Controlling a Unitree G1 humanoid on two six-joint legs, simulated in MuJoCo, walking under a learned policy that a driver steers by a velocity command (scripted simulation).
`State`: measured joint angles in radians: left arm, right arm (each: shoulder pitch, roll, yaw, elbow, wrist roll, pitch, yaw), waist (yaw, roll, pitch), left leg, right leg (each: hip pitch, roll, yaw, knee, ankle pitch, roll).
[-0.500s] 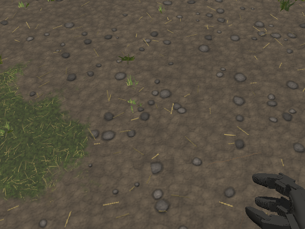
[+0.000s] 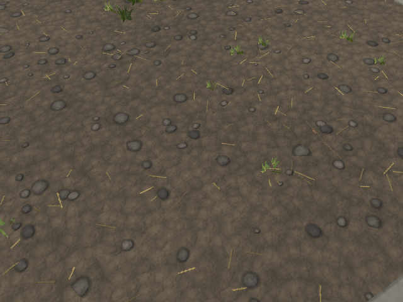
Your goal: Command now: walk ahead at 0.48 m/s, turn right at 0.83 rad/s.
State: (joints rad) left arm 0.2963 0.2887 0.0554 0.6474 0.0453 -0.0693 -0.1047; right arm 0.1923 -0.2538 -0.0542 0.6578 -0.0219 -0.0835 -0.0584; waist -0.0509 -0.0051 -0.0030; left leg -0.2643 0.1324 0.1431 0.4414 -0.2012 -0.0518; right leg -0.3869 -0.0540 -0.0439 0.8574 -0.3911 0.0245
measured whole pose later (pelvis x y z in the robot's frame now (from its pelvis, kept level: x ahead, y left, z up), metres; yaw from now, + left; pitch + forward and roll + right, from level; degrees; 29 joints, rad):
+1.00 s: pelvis +0.37 -0.11 +0.00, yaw +37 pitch +1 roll +0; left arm 0.23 0.30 0.07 0.62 0.01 -0.05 0.04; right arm 0.17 -0.34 -0.08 0.59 0.03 0.03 -0.01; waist 0.01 0.01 -0.02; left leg -0.57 -0.14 -0.14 1.05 -0.38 0.02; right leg -0.35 0.03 0.10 0.51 -0.20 0.01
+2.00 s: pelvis +0.68 +0.49 -0.03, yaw +39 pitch -2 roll -1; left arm 0.42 0.32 0.07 0.88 0.02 0.00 -0.01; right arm 0.12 -0.20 0.03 0.68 -0.07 -0.09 0.00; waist 0.06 -0.01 0.04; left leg -0.46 0.02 -0.11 1.46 -0.36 -0.01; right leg -0.32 0.24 -0.05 0.65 -0.30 -0.22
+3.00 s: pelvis +1.23 +0.88 +0.00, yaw -3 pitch +1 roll -1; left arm 0.12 0.23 0.02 0.69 0.03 -0.01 0.00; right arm 0.17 -0.29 -0.02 0.68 0.02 -0.01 -0.03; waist 0.01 0.04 0.06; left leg -0.59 0.09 -0.07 0.90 -0.24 -0.08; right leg -0.32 0.11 0.00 0.48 -0.17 -0.09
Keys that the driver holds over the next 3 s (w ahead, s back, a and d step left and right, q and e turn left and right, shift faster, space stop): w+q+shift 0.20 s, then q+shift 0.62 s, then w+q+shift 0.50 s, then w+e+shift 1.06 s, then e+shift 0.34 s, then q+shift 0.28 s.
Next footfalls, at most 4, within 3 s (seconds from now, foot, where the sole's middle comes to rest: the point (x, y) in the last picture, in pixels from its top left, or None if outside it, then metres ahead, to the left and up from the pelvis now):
0.04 right None -0.01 -0.13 -0.77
0.46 left None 0.39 -0.01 -0.77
0.90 right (253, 291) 0.52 -0.16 -0.77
1.42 left None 0.40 0.23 -0.77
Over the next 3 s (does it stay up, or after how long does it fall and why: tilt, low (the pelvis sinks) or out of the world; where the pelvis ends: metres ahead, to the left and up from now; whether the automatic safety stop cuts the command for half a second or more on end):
stays up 1.23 0.88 0.00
